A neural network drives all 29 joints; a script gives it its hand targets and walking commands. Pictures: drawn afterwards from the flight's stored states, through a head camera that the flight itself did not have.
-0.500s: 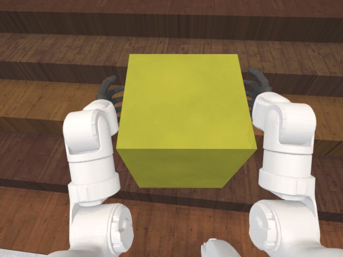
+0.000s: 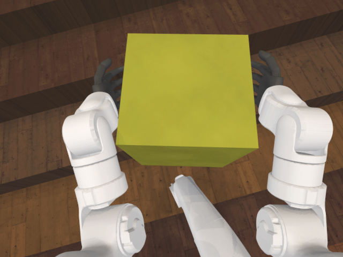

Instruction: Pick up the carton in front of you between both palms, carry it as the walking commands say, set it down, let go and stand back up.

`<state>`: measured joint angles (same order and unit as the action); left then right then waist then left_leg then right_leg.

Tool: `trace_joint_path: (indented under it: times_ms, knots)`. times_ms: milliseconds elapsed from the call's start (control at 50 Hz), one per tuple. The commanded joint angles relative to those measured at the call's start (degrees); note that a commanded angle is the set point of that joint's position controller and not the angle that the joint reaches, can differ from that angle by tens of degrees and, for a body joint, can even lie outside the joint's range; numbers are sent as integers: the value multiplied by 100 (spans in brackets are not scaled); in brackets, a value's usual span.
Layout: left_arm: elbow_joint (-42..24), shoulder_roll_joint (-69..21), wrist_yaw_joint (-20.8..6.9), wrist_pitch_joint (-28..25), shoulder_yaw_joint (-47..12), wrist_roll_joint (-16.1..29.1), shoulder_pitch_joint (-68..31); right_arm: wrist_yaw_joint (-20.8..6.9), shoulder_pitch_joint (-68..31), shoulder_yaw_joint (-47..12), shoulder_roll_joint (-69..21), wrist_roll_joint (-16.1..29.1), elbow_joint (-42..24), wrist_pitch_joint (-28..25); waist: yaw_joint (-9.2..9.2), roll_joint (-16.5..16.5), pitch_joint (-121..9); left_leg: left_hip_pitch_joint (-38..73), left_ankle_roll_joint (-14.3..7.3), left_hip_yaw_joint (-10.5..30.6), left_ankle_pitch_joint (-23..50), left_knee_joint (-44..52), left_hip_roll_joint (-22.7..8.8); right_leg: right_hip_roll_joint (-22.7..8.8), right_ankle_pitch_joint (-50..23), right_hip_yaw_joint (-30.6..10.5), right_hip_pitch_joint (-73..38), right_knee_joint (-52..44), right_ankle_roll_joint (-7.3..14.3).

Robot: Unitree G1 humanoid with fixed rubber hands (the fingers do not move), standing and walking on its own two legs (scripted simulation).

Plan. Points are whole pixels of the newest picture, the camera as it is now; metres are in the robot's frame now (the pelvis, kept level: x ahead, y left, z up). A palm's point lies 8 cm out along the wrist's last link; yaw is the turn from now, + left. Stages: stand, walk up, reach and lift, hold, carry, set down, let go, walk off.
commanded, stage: carry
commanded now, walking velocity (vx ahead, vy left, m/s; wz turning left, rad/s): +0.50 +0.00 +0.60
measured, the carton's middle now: (184, 113) +0.38 -0.14 +0.01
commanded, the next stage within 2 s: none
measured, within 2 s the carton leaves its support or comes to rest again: neither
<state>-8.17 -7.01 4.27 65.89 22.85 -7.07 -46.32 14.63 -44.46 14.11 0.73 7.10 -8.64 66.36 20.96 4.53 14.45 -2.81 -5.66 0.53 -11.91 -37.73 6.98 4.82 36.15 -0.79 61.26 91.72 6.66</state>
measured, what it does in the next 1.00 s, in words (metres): climbs, turning left: left foot 0.14 m higher, then right foot 0.26 m higher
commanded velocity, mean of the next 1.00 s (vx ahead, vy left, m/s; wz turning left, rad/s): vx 0.50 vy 0.00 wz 0.26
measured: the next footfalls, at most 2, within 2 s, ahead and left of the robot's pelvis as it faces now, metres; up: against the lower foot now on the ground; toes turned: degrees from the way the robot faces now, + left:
left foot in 0.22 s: +0.33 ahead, +0.06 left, +0.28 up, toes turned +6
right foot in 0.40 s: +0.70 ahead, -0.18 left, +0.54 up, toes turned +17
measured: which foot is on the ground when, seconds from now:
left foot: down 0.00-0.00, up 0.02-0.20, down 0.22-0.42, up 0.44-0.66, down 0.68-0.94, up 0.96-1.00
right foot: down 0.00-0.22, up 0.24-0.38, down 0.40-0.62, up 0.64-0.98, down 1.00-1.00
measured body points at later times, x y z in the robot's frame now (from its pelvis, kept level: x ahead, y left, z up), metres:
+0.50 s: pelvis +0.65 -0.10 +0.37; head +0.81 -0.11 +0.79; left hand +1.06 +0.10 +0.47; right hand +1.12 -0.20 +0.46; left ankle +0.40 +0.03 -0.16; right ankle +0.65 -0.19 -0.22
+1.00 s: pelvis +1.33 -0.09 +0.68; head +1.29 -0.11 +1.12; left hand +1.60 +0.20 +0.99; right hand +1.74 -0.07 +1.01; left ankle +1.09 -0.07 +0.07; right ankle +1.50 -0.07 -0.04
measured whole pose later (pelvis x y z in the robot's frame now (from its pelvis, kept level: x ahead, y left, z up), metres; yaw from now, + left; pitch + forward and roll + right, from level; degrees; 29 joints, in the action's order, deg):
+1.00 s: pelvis +1.33 -0.09 +0.68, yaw +26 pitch -1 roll +4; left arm 15.4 4.3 6.7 85.3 15.4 -7.3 -70.4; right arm 7.0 -70.5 19.6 10.1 -0.9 17.9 82.2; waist -0.8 -4.9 -5.6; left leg -8.6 -4.5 -1.6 -19.4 -65.2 2.9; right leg -0.1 -12.3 4.3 29.6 32.3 7.0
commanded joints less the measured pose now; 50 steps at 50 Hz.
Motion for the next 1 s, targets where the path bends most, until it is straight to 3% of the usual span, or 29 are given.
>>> trace_joint_path:
  times_ms: [0, 40, 100, 160, 200, 240, 260, 280, 300, 320, 380, 400, 420, 440, 460, 500, 540, 580, 600, 620, 640, 660, 680, 700, 760, 860, 920, 940, 980]
  knots:
    - [195, -1309, 160, -680, -1473, -130, -2492, -1953, -6311, -4683, -5414, 3216, -831, -116, -4157, -2180, -6037, -4398, 656, 1177, -1354, -5884, 331, -1473, -6009, -2160, -9210, -5169, 1201]
    - [91, -1717, 156, -418, -2002, 149, -2687, -1893, -5643, -4152, -5162, 2867, -352, 56, -3724, -2729, -4997, -7867, 245, 951, -3583, -10242, 731, -2243, -12367, -2175, -11903, -3929, 818]
    - [-980, -3465, -313, 323, -3605, 1349, -3018, -1761, -3469, -3469, -5336, 1741, 375, 423, -3317, 366, -4017, -8673, 38, -185, -3891, -8998, 500, -1383, -10676, -1508, -10287, -4937, 36]
    - [-1466, -4462, -931, 706, -4753, 3302, -4904, -1384, -3228, -2537, -4154, -107, 480, 704, -2617, -816, -3249, -6047, 36, -1501, -4137, -5473, 105, -920, -10323, -374, -6874, -6439, -427]
    - [-1163, -4590, -1252, 823, -4988, 3906, -5141, -1260, -3041, -2210, -3646, -779, 840, 714, -974, -378, -4495, 993, 100, -2186, 911, -1159, 674, -530, -11712, 541, -2903, -4407, -1108]
    - [-707, -5077, -1457, 951, -4912, 4256, -6044, -1086, -2794, -1973, -4014, -933, 1406, 508, 669, 2706, -6511, 6216, -2727, 3935, 7183, -1026, -1779, 1286, 1666, -1150, 1760, 5746, -1502]
    - [-427, -4884, -1483, 830, -4642, 4212, -5819, -1036, -2496, -2063, -4235, -817, 1187, 488, 1086, 2458, -4449, 7762, -2613, 3487, 9030, -872, -1689, 1446, 4410, -496, 5124, 7250, -1050]
    - [-255, -4966, -1384, 809, -4305, 3882, -5543, -1049, -2607, -2318, -4321, -519, 1115, 551, 542, 2033, -4337, 9301, -2130, 3447, 10471, -1370, -2607, 1346, 6168, -1108, 7923, 8756, -682]
    - [-167, -4480, -1292, 766, -3926, 3322, -4791, -1070, -3100, -3022, -4823, -146, 447, 575, 169, -766, -4421, 7977, -1207, 2993, 9101, -772, -2275, 545, 5772, -881, 6527, 6338, -80]
    - [-21, -4173, -1122, 744, -3631, 2743, -3945, -1209, -3366, -3564, -5456, 427, 123, 609, -400, -1669, -4227, 5084, -549, 2324, 6394, 78, -1978, -21, 5080, -1078, 4204, 4231, 56]
    - [-11, -2883, -692, 711, -3090, 1132, -3356, -1862, -6123, -4459, -6236, 2135, -917, 675, -3111, -1227, -3563, -3902, -38, -450, 4678, 2089, -927, 20, -801, 1375, -5180, -1501, -659]
    - [115, -2685, -556, 706, -3065, 976, -3396, -1967, -5751, -4462, -6267, 2415, -515, 807, -3555, -641, -5074, -3981, -185, 668, 5944, -107, -556, 253, -2711, 663, -7683, -2720, -476]
    - [394, -2954, -482, 685, -3127, 1003, -3320, -2022, -6139, -4564, -6172, 2619, -470, 907, -4405, -2508, -5932, -4369, 661, 790, 1658, -4543, 415, -777, -5061, -1616, -9342, -5096, 279]
    - [459, -3115, -451, 616, -3172, 1071, -2727, -2086, -5649, -4578, -6470, 2628, -99, 984, -4354, -3961, -6949, -5215, 735, 1769, -2087, -6729, 782, -1114, -5334, -3395, -10552, -5982, 692]
    - [100, -3561, -472, 607, -3400, 1403, -2886, -2114, -5499, -4243, -6627, 2511, -94, 968, -4124, -3679, -7330, -6018, 730, 2257, -2690, -8213, 644, -1791, -5490, -4375, -11522, -4958, 570]
    - [-1008, -4713, -583, 572, -3954, 1952, -3844, -2035, -5192, -3876, -6505, 2098, 23, 925, -4052, -2136, -5290, -7739, 364, 947, -3375, -8256, 675, -1017, -8548, -2504, -11434, -3968, -6]
    - [-1449, -5280, -818, 660, -4662, 2654, -4036, -1805, -3921, -3386, -5906, 1006, 52, 749, -3553, -799, -4834, -7250, 322, 141, -3683, -6106, 385, -780, -7593, -1460, -10508, -5339, -451]
    - [-1523, -5543, -1131, 653, -5200, 3411, -4904, -1569, -3606, -3045, -5217, 32, 190, 666, -3298, -1291, -4037, -6624, 93, -720, -4943, -4285, 296, -788, -8259, -727, -9496, -6159, -610]
    - [-1234, -5538, -1243, 673, -5186, 3665, -4892, -1443, -3154, -2718, -4904, -468, 470, 635, -2920, -1021, -4176, -5354, 117, -1049, -4421, -2844, 394, -518, -8679, -276, -8777, -5890, -796]
    - [-1099, -5519, -1344, 635, -5247, 3834, -4976, -1384, -2734, -2428, -4490, -853, 657, 565, -1633, 279, -5085, -1079, 285, -1500, -887, -43, 548, -619, -9190, -5, -6087, -4922, -767]
    - [-1086, -5417, -1445, 572, -5216, 3946, -5140, -1366, -2208, -2229, -4377, -1051, 915, 489, -744, 1512, -5665, 3500, 1, -1326, 3604, 656, 462, -78, -4679, 180, -2413, -1783, -1111]
    - [-820, -5377, -1560, 585, -5169, 3952, -5080, -1367, -1795, -2133, -4349, -1129, 1068, 445, -697, 379, -5456, 4108, -920, 985, 2205, 493, -402, 393, -713, -43, -948, 1036, -915]
    - [-493, -5232, -1628, 679, -5086, 3909, -5375, -1334, -2034, -2191, -4270, -1172, 1211, 429, -540, 967, -5850, 5160, -1746, 3044, 4829, -547, -1296, 727, 273, -740, 386, 3261, -971]
    - [-16, -5163, -1590, 780, -4952, 3761, -5311, -1351, -2207, -2514, -4319, -977, 1369, 567, -430, 845, -4765, 5630, -1788, 2777, 5200, -521, -1371, 766, 988, -735, 1921, 4108, -769]
    - [-35, -4381, -1336, 1053, -4194, 2787, -4459, -1632, -3777, -3703, -5596, 581, 473, 940, -1238, -2206, -3974, 3626, -796, 1739, 3788, 478, -1432, -117, 335, -41, 1047, 1564, -358]
    - [1314, -3198, -708, 1572, -3250, 1489, -4138, -2217, -5511, -3464, -5834, 2155, 1074, 1506, -2268, 464, -3244, -1828, -164, 74, 3690, 2297, -779, -51, -2760, 1355, -4697, -4172, -493]
    - [2046, -2896, -595, 1797, -2781, 1402, -4411, -2294, -5246, -2480, -5358, 1782, 2471, 1711, -3753, -209, -4013, -2850, 197, -568, 2227, -1923, -565, -169, -5083, 725, -7978, -6176, 26]
    - [2260, -3000, -595, 1863, -2778, 1613, -4605, -2244, -5314, -2175, -5139, 1638, 2855, 1795, -3681, -1129, -3479, -2934, 170, -714, -1273, -3530, -63, -408, -5389, 543, -7451, -6855, 241]
    - [2751, -2884, -586, 2054, -2475, 2170, -5568, -1934, -5422, -1402, -4143, 1158, 3792, 2019, -2877, -587, -3039, -3314, 256, -443, -1880, -4775, -144, -1118, -7199, -961, -6098, -5629, 248]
